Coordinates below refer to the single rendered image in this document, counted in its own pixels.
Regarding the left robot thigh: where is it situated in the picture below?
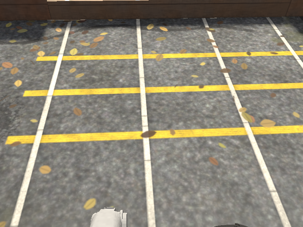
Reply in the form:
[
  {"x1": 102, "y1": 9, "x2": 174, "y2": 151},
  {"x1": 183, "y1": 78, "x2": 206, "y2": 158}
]
[{"x1": 90, "y1": 208, "x2": 128, "y2": 227}]

